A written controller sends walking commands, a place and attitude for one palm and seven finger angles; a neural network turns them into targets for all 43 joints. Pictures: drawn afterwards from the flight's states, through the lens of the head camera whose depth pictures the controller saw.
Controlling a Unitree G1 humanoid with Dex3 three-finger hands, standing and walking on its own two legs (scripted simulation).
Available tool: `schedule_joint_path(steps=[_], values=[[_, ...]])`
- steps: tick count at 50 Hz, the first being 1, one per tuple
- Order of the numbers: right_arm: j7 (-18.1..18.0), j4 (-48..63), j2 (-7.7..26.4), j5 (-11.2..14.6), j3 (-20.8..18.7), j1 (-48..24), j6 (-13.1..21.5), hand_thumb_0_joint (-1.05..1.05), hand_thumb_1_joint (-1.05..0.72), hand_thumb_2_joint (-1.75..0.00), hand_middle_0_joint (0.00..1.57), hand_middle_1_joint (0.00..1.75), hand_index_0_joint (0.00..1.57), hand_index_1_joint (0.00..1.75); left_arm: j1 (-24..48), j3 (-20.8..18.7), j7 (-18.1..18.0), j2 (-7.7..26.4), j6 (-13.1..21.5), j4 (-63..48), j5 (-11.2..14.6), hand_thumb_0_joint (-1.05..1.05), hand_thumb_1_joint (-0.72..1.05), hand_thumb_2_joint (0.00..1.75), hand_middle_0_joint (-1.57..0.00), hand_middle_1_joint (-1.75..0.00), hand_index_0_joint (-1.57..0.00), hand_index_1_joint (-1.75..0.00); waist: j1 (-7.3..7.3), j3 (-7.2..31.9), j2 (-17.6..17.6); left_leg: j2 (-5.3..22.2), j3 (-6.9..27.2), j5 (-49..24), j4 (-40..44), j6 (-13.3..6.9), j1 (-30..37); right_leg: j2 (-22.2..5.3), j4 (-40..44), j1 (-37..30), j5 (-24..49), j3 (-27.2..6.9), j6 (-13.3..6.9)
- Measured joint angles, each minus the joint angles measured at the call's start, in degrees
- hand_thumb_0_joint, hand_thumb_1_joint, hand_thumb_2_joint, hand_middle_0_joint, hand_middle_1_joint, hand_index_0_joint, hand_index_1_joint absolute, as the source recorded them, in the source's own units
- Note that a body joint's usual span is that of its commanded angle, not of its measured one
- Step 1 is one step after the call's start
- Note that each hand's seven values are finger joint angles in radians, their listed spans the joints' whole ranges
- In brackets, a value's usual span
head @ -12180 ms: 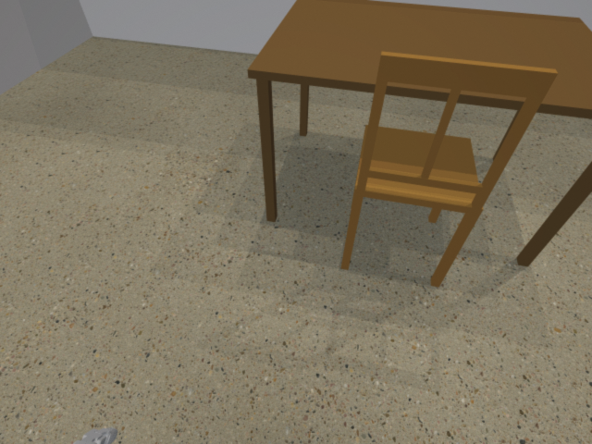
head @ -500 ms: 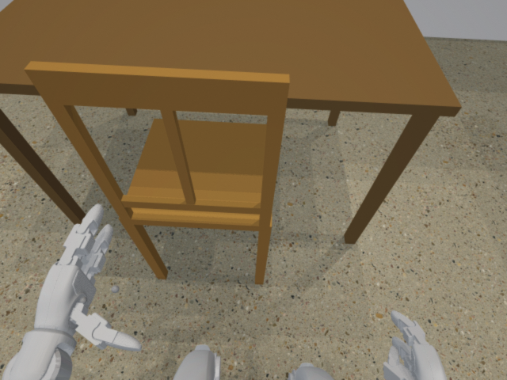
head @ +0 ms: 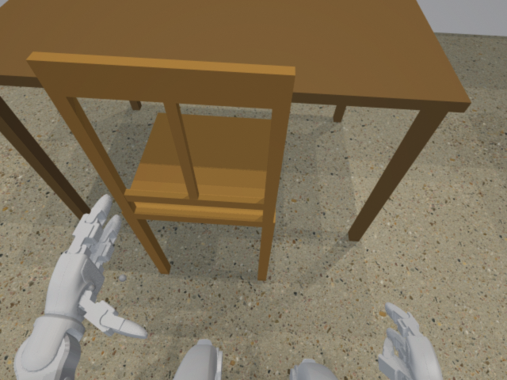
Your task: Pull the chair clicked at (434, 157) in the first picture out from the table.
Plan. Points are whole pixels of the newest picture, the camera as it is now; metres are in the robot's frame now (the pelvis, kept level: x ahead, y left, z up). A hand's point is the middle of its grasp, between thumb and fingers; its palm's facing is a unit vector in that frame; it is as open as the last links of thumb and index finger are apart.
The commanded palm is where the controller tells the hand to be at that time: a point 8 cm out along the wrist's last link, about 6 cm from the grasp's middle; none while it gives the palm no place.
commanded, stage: aim the fingers beside a spindle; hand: left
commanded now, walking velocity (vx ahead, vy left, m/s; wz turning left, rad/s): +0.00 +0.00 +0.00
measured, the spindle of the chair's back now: (184, 156) +0.52 +0.16 +0.00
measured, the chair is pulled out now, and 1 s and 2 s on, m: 0.00 0.00 0.00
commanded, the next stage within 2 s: push the fingers through the gap in 1.78 s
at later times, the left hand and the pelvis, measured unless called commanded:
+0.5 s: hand (152, 248) +0.31 +0.18 +0.02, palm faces -0.06 -1.00 -0.04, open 16.9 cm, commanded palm +0.30 +0.23 +0.03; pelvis +0.00 +0.01 -0.01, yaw -1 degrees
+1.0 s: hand (174, 230) +0.35 +0.15 +0.00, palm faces -0.06 -1.00 -0.04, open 16.9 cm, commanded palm +0.34 +0.20 +0.00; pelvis +0.00 +0.00 -0.02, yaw -1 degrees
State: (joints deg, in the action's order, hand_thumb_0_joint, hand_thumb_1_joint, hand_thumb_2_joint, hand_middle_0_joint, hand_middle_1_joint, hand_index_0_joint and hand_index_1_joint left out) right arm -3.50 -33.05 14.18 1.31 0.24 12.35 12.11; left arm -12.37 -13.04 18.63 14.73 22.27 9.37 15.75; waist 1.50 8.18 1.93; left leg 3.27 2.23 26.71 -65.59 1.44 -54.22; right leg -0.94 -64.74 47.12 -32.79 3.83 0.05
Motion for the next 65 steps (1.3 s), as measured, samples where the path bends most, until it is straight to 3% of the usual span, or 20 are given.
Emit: schedule_joint_path(steps=[12, 46, 65], values=[[0.7, 0.2, 0.2, -0.4, 0.0, 1.0, -1.2, 0.01, -0.91, -0.90, 0.20, 0.30, 0.21, 0.30, 5.1, 1.5, -2.9, -0.5, -0.5, 2.4, -1.7, -0.02, -0.49, 0.30, -0.06, -0.08, -0.06, -0.08, 1.00, 0.1, -0.2, 0.0, -0.6, 0.2, -1.0, -0.3, -2.2, -0.1, -1.2, 2.5, -0.1, -0.7, 0.3], [2.3, -0.5, -0.1, -1.3, -0.4, -0.2, -6.7, 0.01, -0.91, -0.90, 0.20, 0.30, 0.21, 0.30, 20.4, 3.9, -8.7, -2.3, 1.7, 13.9, -5.8, -0.02, -0.50, 0.30, -0.06, -0.08, -0.06, -0.08, 1.58, 0.8, -0.5, 0.1, -1.2, 1.7, -5.6, -0.4, -9.2, -0.1, -6.5, 10.0, -1.8, -1.6, 0.4], [3.1, -1.4, -0.3, -1.5, -0.6, 0.8, -9.8, 0.01, -0.91, -0.90, 0.20, 0.30, 0.21, 0.30, 27.9, 2.2, -10.3, -1.9, 3.3, 21.1, -7.1, -0.02, -0.49, 0.30, -0.06, -0.08, -0.06, -0.08, 2.56, 1.1, -0.4, 0.6, -1.3, 2.0, -8.0, 0.1, -12.9, 0.4, -9.7, 14.3, -2.4, -2.0, -0.1]])
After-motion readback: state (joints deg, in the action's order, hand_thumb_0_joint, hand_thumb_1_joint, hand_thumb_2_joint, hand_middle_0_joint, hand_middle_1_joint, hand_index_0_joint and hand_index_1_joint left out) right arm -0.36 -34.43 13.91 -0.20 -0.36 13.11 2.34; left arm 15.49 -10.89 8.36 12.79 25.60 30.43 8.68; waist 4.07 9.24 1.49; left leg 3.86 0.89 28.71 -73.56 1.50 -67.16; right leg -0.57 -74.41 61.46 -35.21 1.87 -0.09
